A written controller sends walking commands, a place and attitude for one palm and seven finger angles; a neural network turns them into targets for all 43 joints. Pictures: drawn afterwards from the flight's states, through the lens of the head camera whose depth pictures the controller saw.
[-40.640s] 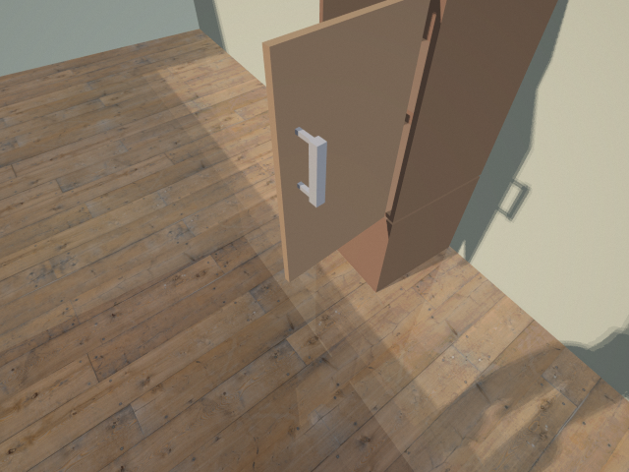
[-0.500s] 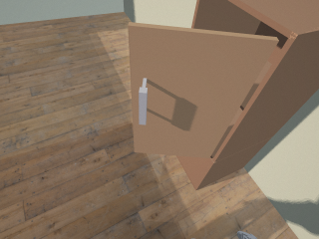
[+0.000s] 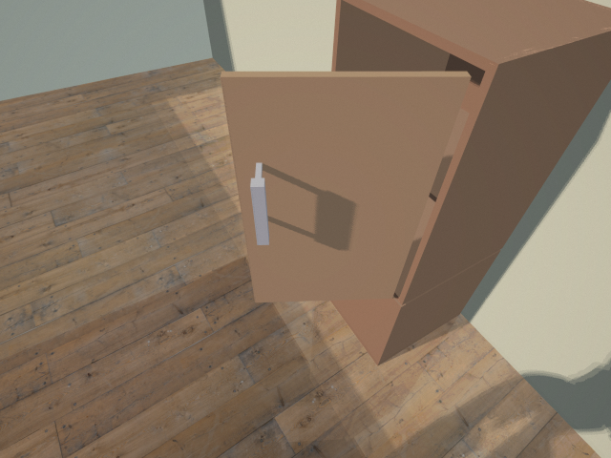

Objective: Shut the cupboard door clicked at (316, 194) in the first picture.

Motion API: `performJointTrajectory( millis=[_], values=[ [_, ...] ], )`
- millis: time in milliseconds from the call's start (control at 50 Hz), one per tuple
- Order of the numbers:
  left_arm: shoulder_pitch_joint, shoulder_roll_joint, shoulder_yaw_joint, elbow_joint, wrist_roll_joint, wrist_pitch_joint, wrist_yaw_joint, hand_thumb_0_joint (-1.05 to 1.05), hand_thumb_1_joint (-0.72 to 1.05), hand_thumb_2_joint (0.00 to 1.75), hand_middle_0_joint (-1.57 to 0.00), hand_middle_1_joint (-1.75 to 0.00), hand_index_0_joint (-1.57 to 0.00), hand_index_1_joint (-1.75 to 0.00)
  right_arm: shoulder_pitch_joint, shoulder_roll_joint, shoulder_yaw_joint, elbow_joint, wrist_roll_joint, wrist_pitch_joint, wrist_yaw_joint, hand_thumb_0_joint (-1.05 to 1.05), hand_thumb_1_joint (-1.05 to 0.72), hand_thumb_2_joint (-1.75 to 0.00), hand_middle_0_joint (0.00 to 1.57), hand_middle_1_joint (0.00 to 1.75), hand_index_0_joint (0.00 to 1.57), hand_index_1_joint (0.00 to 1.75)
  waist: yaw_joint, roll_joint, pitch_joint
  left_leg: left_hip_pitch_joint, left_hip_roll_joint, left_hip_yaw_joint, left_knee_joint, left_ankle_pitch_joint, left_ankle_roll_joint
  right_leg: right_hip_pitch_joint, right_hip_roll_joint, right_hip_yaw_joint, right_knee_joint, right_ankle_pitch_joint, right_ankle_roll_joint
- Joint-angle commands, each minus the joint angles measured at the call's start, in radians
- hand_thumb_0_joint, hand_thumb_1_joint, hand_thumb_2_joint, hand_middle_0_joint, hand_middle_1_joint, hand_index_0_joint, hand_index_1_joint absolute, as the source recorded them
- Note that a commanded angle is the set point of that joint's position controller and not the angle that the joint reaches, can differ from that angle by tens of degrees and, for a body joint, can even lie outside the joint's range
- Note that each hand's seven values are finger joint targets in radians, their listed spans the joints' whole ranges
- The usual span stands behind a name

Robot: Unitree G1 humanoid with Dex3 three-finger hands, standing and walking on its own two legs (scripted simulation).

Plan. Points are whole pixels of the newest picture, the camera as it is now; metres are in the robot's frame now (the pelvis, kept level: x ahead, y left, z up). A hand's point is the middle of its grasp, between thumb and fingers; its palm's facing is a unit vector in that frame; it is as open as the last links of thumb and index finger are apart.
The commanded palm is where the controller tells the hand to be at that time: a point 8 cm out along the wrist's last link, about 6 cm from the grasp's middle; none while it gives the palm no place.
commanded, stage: come to a stop and stand still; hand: left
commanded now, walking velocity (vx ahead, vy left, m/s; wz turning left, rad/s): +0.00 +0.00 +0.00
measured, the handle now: (261, 205) +0.52 +0.11 +0.02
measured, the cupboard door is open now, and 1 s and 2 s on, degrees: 62 62 62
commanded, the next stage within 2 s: look again from close up in 0.06 s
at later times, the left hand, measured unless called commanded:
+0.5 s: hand out of the picture +0.00 +0.22 -0.18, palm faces +0.04 -0.96 -0.26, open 7.4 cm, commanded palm none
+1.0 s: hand out of the picture -0.07 +0.21 -0.18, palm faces +0.00 -0.98 -0.19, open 7.4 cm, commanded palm none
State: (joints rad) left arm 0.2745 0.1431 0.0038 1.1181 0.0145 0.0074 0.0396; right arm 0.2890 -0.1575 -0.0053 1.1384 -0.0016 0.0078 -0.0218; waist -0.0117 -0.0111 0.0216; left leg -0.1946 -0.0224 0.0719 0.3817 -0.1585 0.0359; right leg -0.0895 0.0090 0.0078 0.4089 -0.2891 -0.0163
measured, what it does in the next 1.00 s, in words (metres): stands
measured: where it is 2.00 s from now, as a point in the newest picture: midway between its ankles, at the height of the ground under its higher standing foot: outside the picture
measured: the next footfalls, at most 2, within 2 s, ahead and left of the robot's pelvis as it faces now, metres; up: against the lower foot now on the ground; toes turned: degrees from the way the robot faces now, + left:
left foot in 1.42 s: +0.06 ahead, +0.08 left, +0.00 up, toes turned +11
right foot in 1.90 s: +0.16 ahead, -0.21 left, +0.00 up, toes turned -5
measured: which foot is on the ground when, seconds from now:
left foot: down 0.00-1.00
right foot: down 0.00-1.00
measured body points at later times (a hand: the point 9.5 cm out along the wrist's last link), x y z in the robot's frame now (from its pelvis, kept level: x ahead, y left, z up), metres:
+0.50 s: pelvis -0.03 +0.01 -0.01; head -0.05 +0.01 +0.44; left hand -0.01 +0.27 -0.16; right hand +0.03 -0.24 -0.15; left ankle +0.03 +0.10 -0.74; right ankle -0.04 -0.11 -0.74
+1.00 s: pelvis -0.04 +0.02 +0.00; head -0.04 +0.04 +0.45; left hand -0.07 +0.26 -0.17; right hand +0.01 -0.23 -0.15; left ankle +0.03 +0.10 -0.74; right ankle -0.05 -0.10 -0.73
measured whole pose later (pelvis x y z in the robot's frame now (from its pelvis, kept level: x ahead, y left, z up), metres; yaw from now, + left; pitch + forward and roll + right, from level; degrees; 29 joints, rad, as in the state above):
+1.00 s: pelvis -0.04 +0.02 +0.00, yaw +0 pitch -1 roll -1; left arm 0.37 0.21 0.00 1.06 0.04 0.04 0.01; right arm 0.23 -0.19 -0.02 1.06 -0.02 0.02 -0.01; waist 0.01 -0.03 0.00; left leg -0.28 -0.03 0.09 0.42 -0.12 0.08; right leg -0.22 -0.02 -0.02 0.56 -0.37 -0.01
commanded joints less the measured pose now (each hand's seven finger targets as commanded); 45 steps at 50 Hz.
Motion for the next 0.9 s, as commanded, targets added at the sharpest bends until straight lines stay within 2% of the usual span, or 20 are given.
performJointTrajectory(
  millis=[0,40,120,140,160,180,200,220,240,280,320,360,420,440,520,720,780,820,840,880],
  values=[
    [0.060,0.088,0.013,-0.015,-0.009,-0.008,0.002,0.00,0.90,0.90,-0.20,-0.30,-0.20,-0.30,0.047,-0.085,-0.008,-0.015,-0.008,-0.008,-0.011,0.00,-0.90,-0.90,0.20,0.30,0.20,0.30,0.004,0.021,0.124,0.019,0.109,-0.129,-0.098,-0.059,-0.019,-0.159,-0.104,0.108,-0.137,-0.002,-0.031],
    [0.068,0.085,0.013,-0.013,-0.006,-0.005,0.001,0.00,0.90,0.90,-0.20,-0.30,-0.20,-0.30,0.064,-0.077,-0.009,-0.010,-0.008,-0.004,-0.012,0.00,-0.90,-0.90,0.20,0.30,0.20,0.30,0.007,0.031,0.142,-0.004,0.109,-0.129,-0.107,-0.105,-0.019,-0.159,-0.098,0.101,-0.147,-0.035,-0.029],
    [0.081,0.078,0.014,-0.005,-0.008,-0.005,-0.002,0.00,0.90,0.90,-0.20,-0.30,-0.20,-0.30,0.086,-0.075,-0.011,-0.007,-0.011,-0.005,-0.016,0.00,-0.90,-0.90,0.20,0.30,0.20,0.30,0.004,0.039,0.115,-0.003,0.110,-0.139,-0.114,-0.138,-0.020,-0.162,-0.092,0.106,-0.139,-0.053,-0.030],
    [0.047,0.257,-0.006,-0.112,0.017,-0.041,0.003,0.00,0.90,0.90,-0.20,-0.30,-0.20,-0.30,0.011,-0.181,-0.011,-0.145,-0.020,-0.035,0.007,0.00,-0.90,-0.90,0.20,0.30,0.20,0.30,-0.010,0.100,0.199,-0.068,0.068,-0.148,-0.021,0.087,-0.019,-0.170,-0.085,0.044,-0.085,0.091,-0.043],
    [0.059,0.218,0.030,-0.111,0.006,-0.048,0.008,0.00,0.90,0.90,-0.20,-0.30,-0.20,-0.30,-0.002,-0.178,-0.039,-0.154,-0.021,-0.058,-0.002,0.00,-0.90,-0.90,0.20,0.30,0.20,0.30,0.012,0.095,0.049,-0.031,0.108,-0.155,0.039,0.080,-0.009,-0.141,-0.115,0.087,-0.029,0.075,-0.044],
    [0.059,0.188,0.028,-0.093,0.006,-0.054,0.011,0.00,0.90,0.90,-0.20,-0.30,-0.20,-0.30,0.001,-0.151,-0.041,-0.139,-0.018,-0.061,-0.009,0.00,-0.90,-0.90,0.20,0.30,0.20,0.30,0.003,0.087,-0.041,0.004,0.112,-0.160,0.057,0.109,-0.002,-0.111,-0.122,0.096,-0.030,0.120,-0.054],
    [0.063,0.184,0.020,-0.099,-0.001,-0.058,0.010,0.00,0.90,0.90,-0.20,-0.30,-0.20,-0.30,0.036,-0.146,-0.036,-0.140,-0.017,-0.062,-0.010,0.00,-0.90,-0.90,0.20,0.30,0.20,0.30,0.000,0.040,-0.093,0.022,0.108,-0.163,0.085,0.116,0.003,-0.088,-0.128,0.094,-0.028,0.159,-0.057],
    [0.063,0.174,0.024,-0.107,-0.002,-0.056,0.009,0.00,0.90,0.90,-0.20,-0.30,-0.20,-0.30,0.048,-0.145,-0.042,-0.148,-0.016,-0.058,-0.011,0.00,-0.90,-0.90,0.20,0.30,0.20,0.30,-0.007,0.002,-0.108,0.022,0.105,-0.158,0.094,0.082,0.004,-0.103,-0.131,0.108,-0.030,0.139,-0.063],
    [0.067,0.161,0.019,-0.113,-0.003,-0.051,0.009,0.00,0.90,0.90,-0.20,-0.30,-0.20,-0.30,0.060,-0.129,-0.034,-0.151,-0.019,-0.050,-0.008,0.00,-0.90,-0.90,0.20,0.30,0.20,0.30,-0.012,-0.036,-0.105,-0.001,0.099,-0.144,0.104,0.050,0.009,-0.099,-0.132,0.109,-0.034,0.128,-0.060],
    [0.050,0.158,0.025,-0.125,0.000,-0.040,0.011,0.00,0.90,0.90,-0.20,-0.30,-0.20,-0.30,0.050,-0.131,-0.043,-0.157,-0.020,-0.035,-0.007,0.00,-0.90,-0.90,0.20,0.30,0.20,0.30,-0.018,-0.054,0.004,-0.050,0.087,-0.137,0.110,-0.021,0.006,-0.187,-0.135,0.125,-0.058,0.000,-0.066],
    [0.047,0.169,0.026,-0.140,0.004,-0.035,0.011,0.00,0.90,0.90,-0.20,-0.30,-0.20,-0.30,0.046,-0.142,-0.045,-0.163,-0.019,-0.029,-0.005,0.00,-0.90,-0.90,0.20,0.30,0.20,0.30,-0.017,-0.021,0.060,-0.070,0.093,-0.144,0.088,-0.040,0.005,-0.231,-0.119,0.124,-0.052,-0.043,-0.065],
    [0.049,0.189,0.026,-0.145,0.004,-0.038,0.009,0.00,0.90,0.90,-0.20,-0.30,-0.20,-0.30,0.026,-0.161,-0.045,-0.168,-0.019,-0.031,-0.001,0.00,-0.90,-0.90,0.20,0.30,0.20,0.30,-0.010,0.002,0.079,-0.067,0.100,-0.155,0.061,-0.044,0.007,-0.235,-0.107,0.116,-0.044,-0.034,-0.061],
    [0.044,0.213,0.032,-0.152,0.007,-0.037,0.006,0.00,0.90,0.90,-0.20,-0.30,-0.20,-0.30,-0.010,-0.204,-0.052,-0.177,-0.017,-0.037,-0.001,0.00,-0.90,-0.90,0.20,0.30,0.20,0.30,0.002,0.039,0.075,-0.083,0.122,-0.187,0.006,-0.083,0.020,-0.210,-0.085,0.094,-0.016,-0.014,-0.050],
    [0.059,0.211,0.027,-0.154,0.008,-0.036,0.006,0.00,0.90,0.90,-0.20,-0.30,-0.20,-0.30,-0.014,-0.201,-0.047,-0.180,-0.017,-0.038,0.000,0.00,-0.90,-0.90,0.20,0.30,0.20,0.30,0.009,0.026,0.063,-0.083,0.125,-0.193,0.001,-0.078,0.025,-0.187,-0.083,0.090,-0.017,0.009,-0.046],
    [0.041,0.234,0.029,-0.159,0.010,-0.033,0.000,0.00,0.90,0.90,-0.20,-0.30,-0.20,-0.30,-0.061,-0.240,-0.052,-0.188,-0.017,-0.036,0.004,0.00,-0.90,-0.90,0.20,0.30,0.20,0.30,0.008,0.019,0.063,-0.082,0.130,-0.208,-0.048,-0.169,0.022,-0.198,-0.084,0.087,-0.023,-0.031,-0.038],
    [0.050,0.249,0.021,-0.145,0.012,-0.029,-0.008,0.00,0.90,0.90,-0.20,-0.30,-0.20,-0.30,-0.108,-0.255,-0.045,-0.171,-0.014,-0.032,0.013,0.00,-0.90,-0.90,0.20,0.30,0.20,0.30,0.012,0.032,0.019,-0.051,0.135,-0.213,-0.098,-0.216,0.011,-0.174,-0.095,0.077,-0.057,-0.030,-0.023],
    [0.056,0.244,0.016,-0.131,0.013,-0.026,-0.009,0.00,0.90,0.90,-0.20,-0.30,-0.20,-0.30,-0.108,-0.253,-0.042,-0.158,-0.013,-0.030,0.014,0.00,-0.90,-0.90,0.20,0.30,0.20,0.30,0.013,0.039,0.027,-0.058,0.136,-0.216,-0.116,-0.230,0.009,-0.165,-0.094,0.072,-0.060,-0.024,-0.020],
    [0.117,0.156,-0.003,-0.092,0.010,-0.013,-0.008,0.00,0.90,0.90,-0.20,-0.30,-0.20,-0.30,-0.076,-0.182,-0.024,-0.129,-0.016,-0.020,0.013,0.00,-0.90,-0.90,0.20,0.30,0.20,0.30,0.010,0.043,0.011,-0.043,0.151,-0.224,-0.145,-0.306,-0.002,-0.165,-0.079,0.041,-0.045,-0.052,0.000],
    [0.136,0.152,-0.003,-0.087,0.013,-0.007,-0.009,0.00,0.90,0.90,-0.20,-0.30,-0.20,-0.30,-0.062,-0.180,-0.026,-0.125,-0.017,-0.013,0.012,0.00,-0.90,-0.90,0.20,0.30,0.20,0.30,0.012,0.053,0.008,-0.046,0.163,-0.238,-0.159,-0.355,0.004,-0.159,-0.066,0.022,-0.025,-0.071,0.001],
    [0.156,0.152,0.006,-0.085,0.020,0.009,-0.016,0.00,0.90,0.90,-0.20,-0.30,-0.20,-0.30,-0.055,-0.219,-0.043,-0.121,-0.020,-0.004,0.004,0.00,-0.90,-0.90,0.20,0.30,0.20,0.30,0.010,0.080,0.031,-0.074,0.213,-0.293,-0.216,-0.491,0.022,-0.179,-0.034,-0.020,0.054,-0.114,0.002]
  ],
)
